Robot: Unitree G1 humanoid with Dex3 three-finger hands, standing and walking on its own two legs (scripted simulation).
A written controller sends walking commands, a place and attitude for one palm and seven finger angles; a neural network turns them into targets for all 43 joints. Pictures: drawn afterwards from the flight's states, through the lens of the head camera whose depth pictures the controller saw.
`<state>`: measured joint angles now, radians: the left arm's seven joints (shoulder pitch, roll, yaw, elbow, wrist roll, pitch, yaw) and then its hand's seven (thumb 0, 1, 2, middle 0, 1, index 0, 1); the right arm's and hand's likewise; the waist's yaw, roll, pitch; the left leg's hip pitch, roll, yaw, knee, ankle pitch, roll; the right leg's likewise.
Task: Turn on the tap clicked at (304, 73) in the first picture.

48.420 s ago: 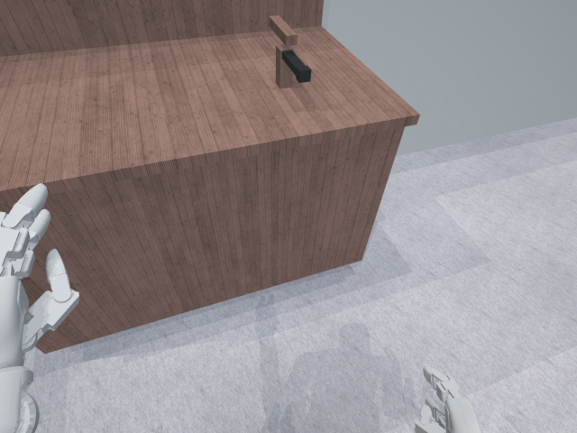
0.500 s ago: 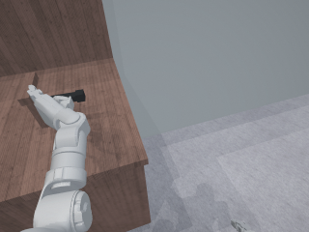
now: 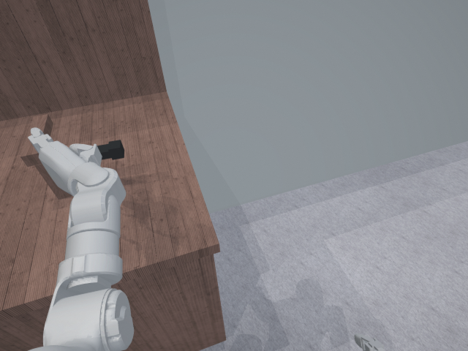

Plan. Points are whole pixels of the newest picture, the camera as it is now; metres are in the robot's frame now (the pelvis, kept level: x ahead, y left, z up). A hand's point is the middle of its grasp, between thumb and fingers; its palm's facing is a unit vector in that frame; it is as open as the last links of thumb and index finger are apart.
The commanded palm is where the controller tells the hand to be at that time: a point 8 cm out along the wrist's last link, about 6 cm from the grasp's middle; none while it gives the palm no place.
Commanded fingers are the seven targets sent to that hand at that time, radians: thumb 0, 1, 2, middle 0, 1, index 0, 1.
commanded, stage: lift the hand up off the lever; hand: left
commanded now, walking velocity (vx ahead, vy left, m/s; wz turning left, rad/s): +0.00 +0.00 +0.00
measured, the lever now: (116, 149) +0.48 +0.28 +0.11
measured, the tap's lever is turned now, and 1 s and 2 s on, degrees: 86 86 86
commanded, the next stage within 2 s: draw the hand back beside the body in 0.20 s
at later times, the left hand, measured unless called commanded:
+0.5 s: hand (111, 158) +0.37 +0.22 +0.18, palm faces +0.45 -0.89 -0.02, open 7.8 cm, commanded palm +0.31 +0.27 +0.18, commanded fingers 0.00 0.90 0.90 -0.16 -0.18 -0.16 -0.18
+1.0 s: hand (83, 205) +0.28 +0.23 +0.17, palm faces +0.29 -0.92 -0.26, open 7.6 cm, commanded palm +0.23 +0.28 +0.18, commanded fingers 0.00 0.90 0.90 -0.19 -0.26 -0.19 -0.26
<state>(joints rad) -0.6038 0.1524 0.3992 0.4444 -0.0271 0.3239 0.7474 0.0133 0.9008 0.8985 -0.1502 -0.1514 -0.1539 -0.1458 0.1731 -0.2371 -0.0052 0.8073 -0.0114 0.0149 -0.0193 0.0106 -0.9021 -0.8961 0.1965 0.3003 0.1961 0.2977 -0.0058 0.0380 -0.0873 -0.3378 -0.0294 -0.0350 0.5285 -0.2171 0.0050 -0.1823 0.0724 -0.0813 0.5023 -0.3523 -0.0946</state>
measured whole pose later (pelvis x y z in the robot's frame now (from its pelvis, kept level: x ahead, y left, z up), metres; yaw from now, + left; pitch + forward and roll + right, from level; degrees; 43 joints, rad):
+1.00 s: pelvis -0.01 +0.02 +0.01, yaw -4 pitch -5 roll +0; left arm 0.08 0.33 0.23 -0.06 -0.10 -0.06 0.10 0.01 0.89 0.90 -0.18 -0.23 -0.19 -0.23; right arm 0.16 -0.24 0.02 0.68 0.01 0.00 -0.05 0.01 -0.90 -0.90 0.20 0.30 0.20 0.30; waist 0.02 0.06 0.03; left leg -0.12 -0.01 0.03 0.35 -0.13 0.03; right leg 0.02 0.08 0.00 0.30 -0.23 -0.07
